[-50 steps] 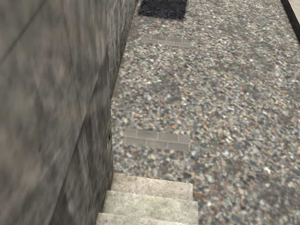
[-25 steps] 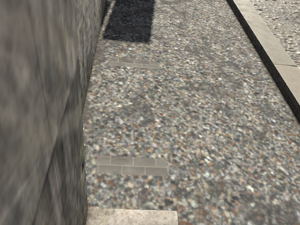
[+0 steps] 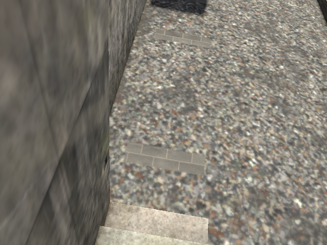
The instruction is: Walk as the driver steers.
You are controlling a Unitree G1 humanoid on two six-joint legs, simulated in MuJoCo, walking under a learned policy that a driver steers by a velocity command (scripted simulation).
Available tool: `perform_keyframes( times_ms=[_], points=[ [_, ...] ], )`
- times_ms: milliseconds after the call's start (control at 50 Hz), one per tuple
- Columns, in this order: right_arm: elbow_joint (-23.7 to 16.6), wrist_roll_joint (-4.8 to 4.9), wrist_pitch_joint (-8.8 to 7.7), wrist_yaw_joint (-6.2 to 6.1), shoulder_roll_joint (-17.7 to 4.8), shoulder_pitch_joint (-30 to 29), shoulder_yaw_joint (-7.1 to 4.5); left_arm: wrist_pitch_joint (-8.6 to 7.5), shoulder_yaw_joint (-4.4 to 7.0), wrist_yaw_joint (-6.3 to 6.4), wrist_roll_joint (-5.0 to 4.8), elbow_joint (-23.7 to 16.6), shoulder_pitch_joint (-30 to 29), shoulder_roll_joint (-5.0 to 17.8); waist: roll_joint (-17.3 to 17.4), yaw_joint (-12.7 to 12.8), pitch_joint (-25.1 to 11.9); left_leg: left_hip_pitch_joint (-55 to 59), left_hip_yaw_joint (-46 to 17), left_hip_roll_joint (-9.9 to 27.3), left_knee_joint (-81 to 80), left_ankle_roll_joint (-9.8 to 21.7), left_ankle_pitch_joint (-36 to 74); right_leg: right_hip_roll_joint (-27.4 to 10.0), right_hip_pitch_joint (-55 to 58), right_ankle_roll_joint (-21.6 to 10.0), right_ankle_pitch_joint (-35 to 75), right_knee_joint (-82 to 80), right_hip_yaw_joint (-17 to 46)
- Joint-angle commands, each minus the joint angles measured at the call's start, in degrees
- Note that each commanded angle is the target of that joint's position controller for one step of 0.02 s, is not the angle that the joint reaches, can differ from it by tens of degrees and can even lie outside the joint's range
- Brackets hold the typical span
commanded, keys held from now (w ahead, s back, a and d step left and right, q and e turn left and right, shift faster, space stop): w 0.92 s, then no key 0.08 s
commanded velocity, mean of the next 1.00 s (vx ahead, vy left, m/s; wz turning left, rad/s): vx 0.49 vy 0.00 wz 0.00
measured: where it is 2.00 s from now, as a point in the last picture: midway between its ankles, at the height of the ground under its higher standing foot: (163, 232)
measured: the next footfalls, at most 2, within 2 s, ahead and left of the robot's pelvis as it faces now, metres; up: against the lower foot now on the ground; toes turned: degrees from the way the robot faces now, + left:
right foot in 0.22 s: -0.01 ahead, -0.12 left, +0.01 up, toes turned +4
left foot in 0.48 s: +0.50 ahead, -0.02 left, -0.36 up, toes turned +0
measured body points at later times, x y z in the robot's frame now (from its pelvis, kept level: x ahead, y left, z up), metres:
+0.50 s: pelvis +0.33 -0.07 -0.35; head +0.33 -0.02 +0.10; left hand +0.26 +0.15 -0.53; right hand +0.10 -0.27 -0.44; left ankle +0.47 -0.02 -1.07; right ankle +0.20 -0.17 -0.86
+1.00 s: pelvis +0.51 -0.18 -0.57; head +0.47 -0.21 -0.12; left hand +0.37 +0.01 -0.72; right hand +0.65 -0.41 -0.70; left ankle +0.58 -0.02 -1.09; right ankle +0.55 -0.26 -1.26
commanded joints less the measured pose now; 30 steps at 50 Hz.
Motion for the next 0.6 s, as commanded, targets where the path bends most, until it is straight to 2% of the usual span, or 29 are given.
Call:
perform_keyframes(
  times_ms=[20, 40, 60, 80, 100, 140, 160, 180, 200, 220, 240, 260, 280, 300, 320, 340, 360, 380, 400, 420, 440, 460, 480, 500, 520, 540, 560, 580, 600],
  points=[
    [2.85, 1.69, -2.41, -1.31, -8.70, 5.33, -1.80, -2.44, 0.90, 0.92, -0.71, -1.20, -1.24, 2.78, 15.61, -3.70, 5.13, 5.94, -21.64, 7.11, -17.75, 0.33, -22.58, -1.55, -13.70, -1.30, 20.61, -6.31, -2.20],
    [0.55, 1.34, -4.77, -2.03, -3.39, 4.33, -0.16, -5.09, 1.57, 0.73, -0.42, -1.15, -1.31, 6.45, 10.75, -5.05, 4.05, 14.45, -9.37, 3.15, -7.54, -1.89, -22.79, -2.99, -17.44, 0.52, 24.91, -18.49, 1.20],
    [2.47, 0.68, -5.70, -2.30, -2.65, 8.22, -0.12, -6.98, 2.38, 1.01, -1.94, -0.79, -4.35, 5.91, 12.25, -7.22, 5.72, 15.78, -4.91, 1.89, -11.27, -2.68, -19.82, -0.93, -17.10, 3.80, 21.95, -15.74, -1.55],
    [5.93, 0.77, -6.91, -2.36, -3.96, 16.62, -1.00, -8.16, 2.38, 1.22, -1.73, -1.78, -8.82, 4.65, 12.98, -10.45, 7.72, 16.27, -4.94, 1.99, -14.20, -2.00, -17.20, 0.67, -16.75, 5.74, 17.02, -12.26, -3.71],
    [9.76, 1.21, -7.63, -2.72, -4.07, 24.05, -1.57, -8.49, 2.36, 1.28, -0.64, -2.17, -11.57, 3.88, 11.21, -12.44, 9.36, 16.13, -7.00, 2.67, -10.11, -0.97, -19.43, 1.50, -17.91, 7.33, 14.73, -9.55, -4.72],
    [15.14, 0.94, -7.79, -3.19, -1.18, 37.73, -1.88, -9.55, 2.53, -0.78, -0.03, -2.23, -13.51, 2.64, 9.12, -16.32, 7.46, 15.11, -5.24, 0.77, -3.74, 2.18, -21.09, 3.38, -16.54, 9.65, 19.45, 1.68, -7.58],
    [17.13, 0.51, -7.61, -3.27, 0.08, 41.16, -1.71, -9.75, 2.35, -1.57, -0.20, -2.71, -13.78, 0.89, 12.31, -17.13, 5.83, 17.77, -7.38, 0.32, -2.01, 3.28, -22.30, 3.41, -19.75, 9.62, 16.49, 5.92, -7.77],
    [18.49, 0.15, -7.74, -3.49, 2.26, 44.08, -1.13, -10.17, 1.75, -1.88, 0.10, -4.63, -16.41, -1.37, 12.21, -17.43, 6.44, 16.66, -11.81, -0.58, 2.52, 4.44, -21.85, 3.76, -22.79, 10.33, 12.55, 5.26, -7.41],
    [18.74, -0.24, -7.30, -4.13, 4.49, 41.18, -0.59, -10.11, 1.50, -1.69, -0.53, -4.08, -12.38, -2.10, 10.70, -13.01, 7.72, 4.30, -15.53, -1.89, 10.72, 4.25, -20.82, 1.95, -15.95, 10.56, 7.55, 2.82, -6.03],
    [14.64, -0.36, -7.74, -3.79, 6.75, 30.01, 0.37, -10.43, 1.52, -1.56, -1.85, -0.66, 0.37, -2.18, 1.45, -2.75, 8.57, -17.52, -11.29, -4.07, 19.78, 2.28, -32.81, -2.11, 0.63, 9.86, 9.37, 1.14, -2.71],
    [8.18, -0.35, -8.26, -3.23, 3.64, 9.02, 0.08, -10.95, 1.44, -1.60, -3.50, 4.62, 18.58, -2.67, -4.15, 10.33, 8.79, -48.76, -3.65, -6.02, 31.34, -1.55, -37.84, -6.96, 27.93, 9.04, 15.39, -4.60, 0.38],
    [-1.13, -1.18, -9.70, -2.28, -1.28, -12.19, -0.17, -11.20, 2.75, -0.40, -5.61, 11.40, 36.39, 1.00, -13.21, 21.15, 8.79, -63.86, 2.93, -2.79, 28.24, -2.66, -25.95, -6.57, 42.54, 9.81, 12.21, -11.95, 3.73],
    [-6.45, -1.82, -12.15, -1.13, -4.85, -25.24, -0.84, -11.38, 2.96, 0.76, -4.07, 12.84, 41.14, 2.03, -19.58, 25.54, 11.42, -66.75, 1.82, -0.98, 23.78, -2.48, -23.49, -3.74, 40.26, 9.89, 14.45, -14.70, 9.50],
    [-5.89, -0.48, -14.00, 0.57, -7.68, -20.80, -1.44, -11.19, 1.34, 2.57, -2.24, 9.70, 31.22, -1.36, -10.29, 18.66, 13.46, -52.37, 1.21, -1.12, 8.90, -1.95, -10.81, -1.85, 25.32, 8.66, 12.93, -15.53, 11.81],
    [-0.89, 0.97, -14.22, 1.69, -5.63, -5.96, -1.35, -11.35, 0.37, 4.45, -0.64, 5.38, 17.19, -2.98, -0.83, 8.62, 15.11, -31.08, 2.81, -2.64, 0.94, -3.39, -0.29, 0.51, 4.70, 7.52, 11.14, -11.42, 11.62],
    [8.81, 2.85, -13.45, 1.87, -0.29, 19.92, -1.25, -10.92, 0.53, 5.76, 0.05, 2.43, 2.00, -1.79, 4.72, -5.16, 14.94, -7.83, 3.30, -2.74, 0.15, -5.53, 3.18, 0.41, -15.06, 6.15, 13.45, -0.85, 9.60],
    [17.19, 3.45, -14.16, 2.21, 5.32, 42.21, -0.78, -11.78, 0.11, 5.51, -0.48, 0.02, -9.15, -2.46, 10.55, -15.29, 12.77, 15.49, 0.87, -1.31, -6.44, -5.59, 21.01, 3.05, -32.77, 9.12, 8.88, 10.46, 0.65],
    [23.63, 2.15, -12.84, 2.60, 9.53, 55.96, 0.65, -10.88, 1.17, 3.23, -2.94, -1.32, -15.07, -0.21, 16.28, -20.90, 3.07, 31.54, 3.99, -2.35, -25.92, -4.06, 50.58, 7.20, -27.25, 12.33, 2.74, 17.33, -14.62],
    [26.63, 1.41, -10.87, 2.86, 11.80, 59.56, 1.93, -9.35, 1.55, 0.92, -5.35, -1.90, -16.60, 0.60, 15.34, -20.08, -3.32, 40.58, 4.25, -1.25, -42.57, -1.42, 65.13, 10.91, -17.92, 14.10, 2.26, 19.21, -22.39],
    [24.77, 0.97, -8.01, 2.63, 7.28, 58.46, 0.66, -7.67, 0.76, -0.78, -2.65, -0.76, -21.93, 1.30, 7.23, -20.75, -10.48, 52.20, -2.42, 4.05, -28.91, -4.62, 54.58, 9.59, -17.70, 6.40, -10.66, 19.39, -11.07],
    [24.82, -1.19, -5.92, 1.83, 4.03, 66.53, 0.31, -5.89, 0.86, -2.04, -1.76, -1.55, -28.30, -1.53, 9.52, -26.67, -7.38, 51.97, -5.68, 7.51, -24.66, -3.82, 41.23, 11.34, -19.42, 5.61, -16.19, 33.02, -3.16],
    [24.27, -2.71, -4.72, 2.47, 3.85, 64.86, 0.96, -4.80, -0.13, -2.58, -1.72, -0.92, -23.73, -5.94, 7.01, -23.39, -3.46, 41.75, -11.28, 9.53, -29.59, -3.13, 33.18, 12.78, -18.08, 6.10, -21.33, 38.86, -4.47],
    [20.59, -2.45, -4.24, 2.89, 2.86, 56.36, 2.32, -3.36, -0.60, -2.80, -2.50, 1.23, -12.58, -6.15, 16.99, -18.04, 2.04, 27.01, -5.00, 3.97, -39.59, -9.17, 32.61, 14.20, -8.11, 5.24, -24.90, 42.37, -10.39],
    [18.38, 0.07, -2.99, 2.39, -16.76, 35.29, -1.34, -1.26, -1.82, -4.42, -5.60, 1.71, 12.74, -15.27, 42.30, 7.19, 11.94, 23.32, -29.66, 16.24, -39.78, 0.38, -13.34, 8.65, -34.49, -1.05, -14.09, 42.05, -13.35],
    [13.36, 3.74, -4.58, -0.37, -23.67, 24.28, -6.00, -0.26, -1.76, -1.39, -8.86, -0.79, 13.06, -8.37, 53.64, 1.35, 7.97, 11.81, -65.00, 26.52, -38.49, 8.35, -68.57, -6.34, -41.36, -4.38, -2.19, 31.39, 9.42],
    [7.95, 2.19, -6.23, -1.09, -8.93, 17.32, -2.68, -1.40, -2.03, -1.50, -6.66, -5.81, -2.24, 0.37, 30.03, -4.30, 9.26, 8.77, -64.62, 22.17, -35.77, 2.47, -71.01, -3.75, -45.56, -4.35, 7.15, 29.23, 11.77],
    [8.60, 1.02, -5.67, -2.89, -7.49, 21.31, -2.01, -1.68, -1.23, -1.29, -1.98, -2.32, -3.07, 0.59, 8.40, -6.47, 9.53, -1.52, -52.16, 14.69, -27.52, -1.85, -55.05, -1.90, -34.69, -0.99, 18.41, 16.57, 10.79],
    [9.02, 0.05, -3.78, -4.41, -7.43, 23.34, -1.77, -1.44, -1.14, -0.73, 0.06, -1.78, -4.69, -2.23, 7.59, -6.84, 7.82, -5.05, -40.22, 9.32, -28.84, -3.22, -42.96, -1.87, -23.78, 1.58, 15.92, 6.45, 3.15],
    [9.09, -2.69, -3.40, -5.83, -8.66, 20.15, -2.34, -1.19, 0.37, -1.53, -0.33, 2.19, 2.12, -1.46, 8.76, -2.70, 3.60, -9.19, -40.70, 11.83, -23.27, -1.02, -41.46, -1.63, -18.61, 2.92, 26.30, 14.46, -0.12]
  ],
)
Velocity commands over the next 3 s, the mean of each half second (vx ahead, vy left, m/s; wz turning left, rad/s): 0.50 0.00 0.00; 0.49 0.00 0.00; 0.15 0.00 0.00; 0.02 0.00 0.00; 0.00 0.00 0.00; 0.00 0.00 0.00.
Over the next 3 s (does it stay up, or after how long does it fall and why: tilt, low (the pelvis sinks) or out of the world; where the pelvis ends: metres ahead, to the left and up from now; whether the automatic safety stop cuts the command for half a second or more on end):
stays up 1.10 -0.25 -0.91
